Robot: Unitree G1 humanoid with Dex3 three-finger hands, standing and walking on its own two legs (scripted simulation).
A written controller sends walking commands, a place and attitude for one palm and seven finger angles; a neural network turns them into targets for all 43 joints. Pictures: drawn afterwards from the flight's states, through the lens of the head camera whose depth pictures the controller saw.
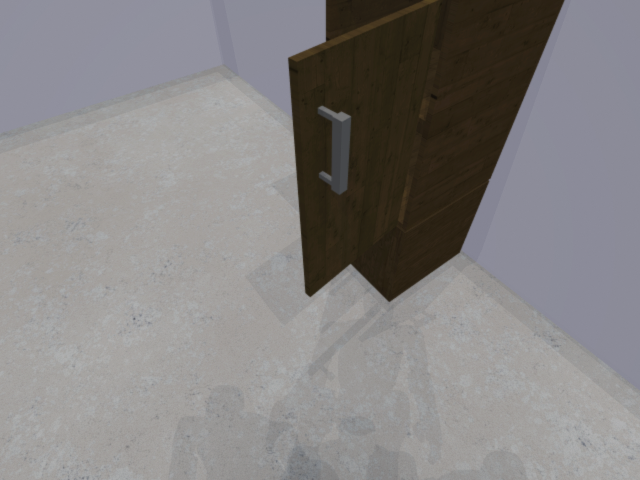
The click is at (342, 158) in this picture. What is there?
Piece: cupboard door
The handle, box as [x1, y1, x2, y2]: [318, 106, 350, 194]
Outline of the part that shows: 318,107 318,113 332,121 332,171 330,176 322,171 319,173 319,177 331,185 331,189 339,194 346,189 347,184 350,116 341,111 337,114 323,106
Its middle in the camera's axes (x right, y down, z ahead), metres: +0.02 -0.15 +0.65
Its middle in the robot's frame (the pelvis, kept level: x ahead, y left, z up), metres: +0.60 +0.01 +0.08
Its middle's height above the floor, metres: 0.86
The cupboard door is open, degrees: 98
